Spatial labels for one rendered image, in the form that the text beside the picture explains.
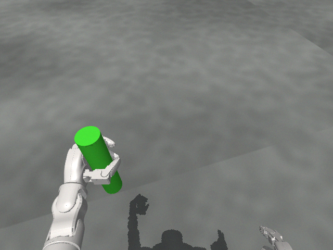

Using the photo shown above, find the can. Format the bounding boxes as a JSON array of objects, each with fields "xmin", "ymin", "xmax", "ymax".
[{"xmin": 74, "ymin": 126, "xmax": 122, "ymax": 194}]

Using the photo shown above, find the left robot arm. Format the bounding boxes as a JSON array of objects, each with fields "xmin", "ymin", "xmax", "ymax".
[{"xmin": 42, "ymin": 182, "xmax": 88, "ymax": 250}]

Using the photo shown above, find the right robot hand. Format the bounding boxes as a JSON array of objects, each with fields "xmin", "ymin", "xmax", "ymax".
[{"xmin": 259, "ymin": 226, "xmax": 293, "ymax": 250}]

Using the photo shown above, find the left robot hand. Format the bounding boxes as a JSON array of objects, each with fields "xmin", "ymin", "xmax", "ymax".
[{"xmin": 64, "ymin": 136, "xmax": 121, "ymax": 188}]

